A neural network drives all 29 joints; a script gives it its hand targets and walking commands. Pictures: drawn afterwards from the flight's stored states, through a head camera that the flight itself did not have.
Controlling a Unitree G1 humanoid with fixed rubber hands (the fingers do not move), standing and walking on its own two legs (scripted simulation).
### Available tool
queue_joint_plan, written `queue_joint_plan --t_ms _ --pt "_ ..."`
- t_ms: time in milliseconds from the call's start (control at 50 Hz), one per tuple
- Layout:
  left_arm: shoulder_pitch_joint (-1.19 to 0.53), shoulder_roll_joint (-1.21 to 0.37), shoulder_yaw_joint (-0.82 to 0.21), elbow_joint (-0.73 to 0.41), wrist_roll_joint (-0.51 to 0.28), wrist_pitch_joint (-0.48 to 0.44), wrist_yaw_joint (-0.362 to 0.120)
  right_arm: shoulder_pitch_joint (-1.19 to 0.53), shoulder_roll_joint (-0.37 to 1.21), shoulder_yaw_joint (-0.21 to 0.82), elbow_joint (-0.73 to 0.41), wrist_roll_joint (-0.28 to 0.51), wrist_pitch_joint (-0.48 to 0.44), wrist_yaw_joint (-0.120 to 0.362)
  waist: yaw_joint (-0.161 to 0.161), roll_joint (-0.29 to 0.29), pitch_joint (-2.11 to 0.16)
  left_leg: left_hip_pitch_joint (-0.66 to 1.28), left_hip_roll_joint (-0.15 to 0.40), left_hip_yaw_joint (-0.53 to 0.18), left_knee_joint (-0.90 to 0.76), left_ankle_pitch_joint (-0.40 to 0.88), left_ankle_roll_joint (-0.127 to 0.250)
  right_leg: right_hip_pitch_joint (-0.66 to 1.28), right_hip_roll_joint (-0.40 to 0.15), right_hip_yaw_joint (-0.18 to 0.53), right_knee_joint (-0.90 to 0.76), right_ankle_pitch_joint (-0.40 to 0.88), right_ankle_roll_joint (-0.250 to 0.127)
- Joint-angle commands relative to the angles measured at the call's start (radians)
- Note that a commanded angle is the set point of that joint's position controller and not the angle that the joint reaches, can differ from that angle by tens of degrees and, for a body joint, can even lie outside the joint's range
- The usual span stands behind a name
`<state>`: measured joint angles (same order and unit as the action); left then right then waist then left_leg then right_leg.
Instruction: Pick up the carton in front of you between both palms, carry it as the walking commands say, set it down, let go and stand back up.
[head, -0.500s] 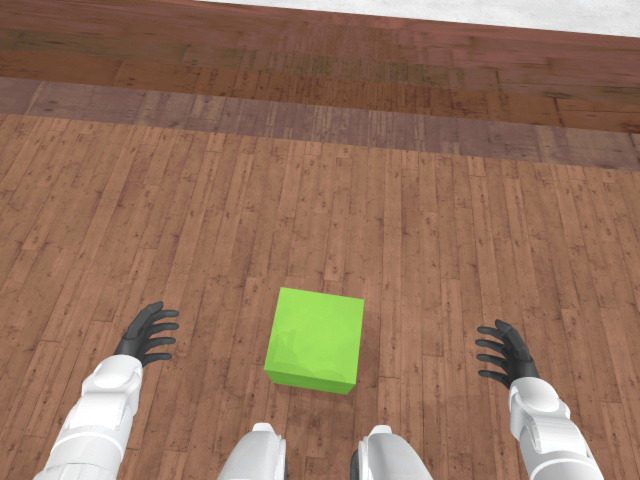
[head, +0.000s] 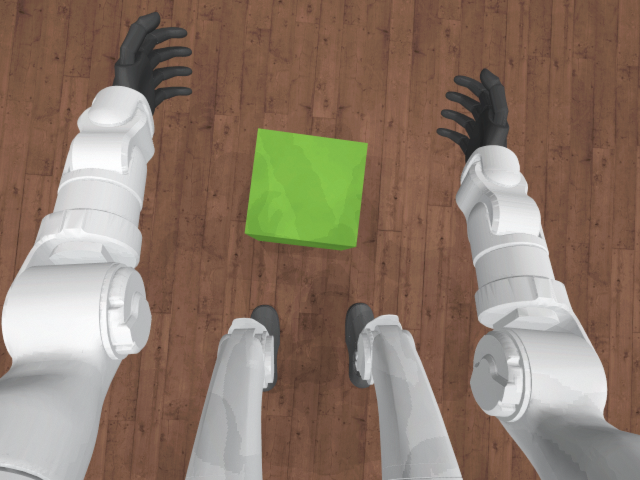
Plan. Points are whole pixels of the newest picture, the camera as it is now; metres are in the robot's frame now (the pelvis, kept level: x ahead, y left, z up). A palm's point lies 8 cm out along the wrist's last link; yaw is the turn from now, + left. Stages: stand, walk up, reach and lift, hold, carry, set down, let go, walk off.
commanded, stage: reach and lift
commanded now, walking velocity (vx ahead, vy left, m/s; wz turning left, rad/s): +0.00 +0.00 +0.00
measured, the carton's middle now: (305, 198) +0.48 +0.01 -0.51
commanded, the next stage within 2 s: none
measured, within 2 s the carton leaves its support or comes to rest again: leaves its support in 1.70 s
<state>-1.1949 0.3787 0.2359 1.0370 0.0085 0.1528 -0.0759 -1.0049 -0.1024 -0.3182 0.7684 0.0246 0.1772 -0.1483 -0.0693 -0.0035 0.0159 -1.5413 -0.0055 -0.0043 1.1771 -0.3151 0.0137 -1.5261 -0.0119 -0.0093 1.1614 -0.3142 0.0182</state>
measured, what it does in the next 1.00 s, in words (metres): lowers itself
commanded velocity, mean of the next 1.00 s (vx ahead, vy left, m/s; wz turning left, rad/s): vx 0.00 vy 0.00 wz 0.00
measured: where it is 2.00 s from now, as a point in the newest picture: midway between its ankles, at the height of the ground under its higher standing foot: (314, 361)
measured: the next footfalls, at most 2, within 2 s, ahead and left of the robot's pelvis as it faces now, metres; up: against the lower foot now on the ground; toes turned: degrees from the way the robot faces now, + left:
none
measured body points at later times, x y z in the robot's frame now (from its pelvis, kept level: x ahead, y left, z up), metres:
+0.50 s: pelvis +0.00 -0.01 -0.17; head +0.34 +0.01 +0.13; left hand +0.52 +0.20 -0.33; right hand +0.48 -0.20 -0.33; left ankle +0.10 +0.11 -0.60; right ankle +0.10 -0.13 -0.60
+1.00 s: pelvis -0.02 -0.01 -0.27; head +0.34 +0.01 -0.01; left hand +0.52 +0.17 -0.47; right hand +0.49 -0.21 -0.45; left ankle +0.10 +0.11 -0.60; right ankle +0.10 -0.13 -0.60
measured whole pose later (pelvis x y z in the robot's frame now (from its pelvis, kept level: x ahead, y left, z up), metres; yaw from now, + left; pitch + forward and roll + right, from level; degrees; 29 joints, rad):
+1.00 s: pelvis -0.02 -0.01 -0.27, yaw -3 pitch +37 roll -2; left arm -1.38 0.45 -0.04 1.16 -0.25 -0.01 0.07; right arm -1.31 -0.29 -0.05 1.12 0.36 -0.01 -0.18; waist -0.04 -0.06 0.32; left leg -2.30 0.02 -0.03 2.19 -0.55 0.00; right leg -2.29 0.05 -0.01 2.16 -0.53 0.04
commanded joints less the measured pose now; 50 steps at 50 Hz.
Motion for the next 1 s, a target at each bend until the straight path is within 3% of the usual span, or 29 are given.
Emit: queue_joint_plan --t_ms 0,40,60,100,180,280,340,360,420,500,620,740,780,860,900,920,960,980 --pt "-0.222 0.12 0.037 -0.085 0.021 -0.038 0.003 -0.174 -0.079 -0.033 -0.11 -0.03 -0.042 0.007 0.005 0.1 -1.004 0.605 -0.058 -0.017 -0.106 0.106 -0.024 0.372 0.077 -0.058 -0.079 0.068 0.035" --pt "-0.205 0.092 0.05 -0.081 0.041 -0.06 0.006 -0.145 -0.06 -0.04 -0.089 -0.043 -0.065 0.017 0.016 0.103 -0.989 0.555 -0.064 -0.016 -0.066 0.167 -0.025 0.317 0.079 -0.049 -0.047 0.111 0.038" --pt "-0.175 0.073 0.053 -0.054 0.043 -0.07 0.008 -0.135 -0.054 -0.046 -0.081 -0.056 -0.079 0.021 -0.002 0.08 -0.972 0.527 -0.06 -0.026 -0.046 0.193 -0.021 0.268 0.083 -0.055 -0.028 0.126 0.04" --pt "-0.118 0.049 0.065 -0.037 0.064 -0.089 0.015 -0.075 -0.036 -0.055 -0.033 -0.063 -0.1 0.03 0.007 0.097 -0.932 0.453 -0.059 -0.028 0.021 0.254 -0.024 0.181 0.085 -0.046 0.029 0.164 0.04" --pt "-0.041 0.014 0.058 -0.028 0.047 -0.125 0.04 -0.011 -0.045 -0.066 0.011 -0.073 -0.142 0.034 0.004 0.069 -0.888 0.263 -0.06 -0.045 0.169 0.332 -0.022 0.031 0.093 -0.04 0.174 0.223 0.044" --pt "-0.073 0.053 -0.021 -0.116 -0.033 -0.144 0.085 -0.048 -0.097 0.006 -0.048 0.028 -0.175 0.024 0.041 0.087 -1.077 0.257 -0.056 -0.054 0.367 0.44 -0.029 -0.099 0.095 -0.043 0.357 0.265 0.054" --pt "-0.091 0.088 -0.079 -0.181 -0.088 -0.139 0.101 -0.057 -0.117 0.066 -0.078 0.105 -0.171 0.009 0.041 0.107 -1.177 0.257 -0.051 -0.034 0.442 0.384 -0.034 -0.07 0.094 -0.054 0.443 0.258 0.058" --pt "-0.112 0.098 -0.096 -0.209 -0.114 -0.137 0.105 -0.065 -0.138 0.075 -0.084 0.117 -0.167 -0.001 0.024 0.102 -1.215 0.261 -0.049 -0.031 0.469 0.354 -0.035 -0.058 0.092 -0.058 0.47 0.242 0.055" --pt "-0.152 0.119 -0.117 -0.249 -0.149 -0.129 0.111 -0.114 -0.159 0.111 -0.121 0.161 -0.156 -0.021 0.033 0.116 -1.214 0.203 -0.043 -0.015 0.535 0.275 -0.036 -0.075 0.088 -0.058 0.54 0.199 0.047" --pt "-0.228 0.154 -0.133 -0.191 -0.177 -0.108 0.118 -0.194 -0.18 0.124 -0.066 0.188 -0.13 -0.039 0.034 0.106 -1.134 0.09 -0.027 -0.003 0.589 0.092 -0.034 -0.094 0.078 -0.066 0.608 0.065 0.043" --pt "-0.325 0.16 -0.165 -0.05 -0.197 -0.106 0.121 -0.308 -0.199 0.131 0.091 0.189 -0.129 -0.044 0.032 0.079 -0.923 -0.087 -0.005 -0.007 0.666 -0.082 -0.025 -0.177 0.059 -0.058 0.688 -0.076 0.039" --pt "-0.418 0.191 -0.213 0.068 -0.236 -0.142 0.133 -0.438 -0.227 0.157 0.197 0.22 -0.171 -0.042 0.036 0.052 -0.856 -0.156 0.012 -0.025 0.754 -0.063 -0.021 -0.188 0.046 -0.046 0.783 -0.046 0.041" --pt "-0.442 0.196 -0.236 0.07 -0.252 -0.157 0.139 -0.461 -0.225 0.18 0.204 0.245 -0.185 -0.044 0.036 0.052 -0.892 -0.132 0.016 -0.029 0.78 -0.023 -0.02 -0.174 0.046 -0.047 0.816 0.0 0.042" --pt "-0.457 0.202 -0.26 0.044 -0.261 -0.175 0.15 -0.431 -0.175 0.258 0.27 0.334 -0.197 -0.033 0.073 0.089 -0.934 -0.079 0.016 -0.014 0.808 0.046 -0.02 -0.163 0.056 -0.039 0.844 0.058 0.042" --pt "-0.455 0.189 -0.263 0.039 -0.262 -0.177 0.15 -0.425 -0.171 0.271 0.272 0.345 -0.2 -0.029 0.081 0.091 -0.935 -0.068 0.015 -0.013 0.822 0.06 -0.019 -0.179 0.061 -0.037 0.849 0.053 0.044" --pt "-0.451 0.185 -0.267 0.033 -0.264 -0.178 0.15 -0.417 -0.168 0.267 0.278 0.343 -0.203 -0.03 0.066 0.082 -0.925 -0.078 0.018 -0.02 0.822 0.06 -0.018 -0.18 0.065 -0.041 0.856 0.061 0.043" --pt "-0.449 0.19 -0.26 0.022 -0.257 -0.181 0.151 -0.406 -0.163 0.271 0.27 0.344 -0.205 -0.033 0.082 0.087 -0.925 -0.066 0.015 -0.014 0.831 0.062 -0.017 -0.203 0.071 -0.038 0.853 0.047 0.045" --pt "-0.435 0.184 -0.261 0.032 -0.253 -0.181 0.151 -0.405 -0.178 0.262 0.276 0.342 -0.208 -0.034 0.079 0.108 -0.924 -0.045 0.017 -0.019 0.831 0.075 -0.02 -0.229 0.074 -0.044 0.862 0.051 0.044"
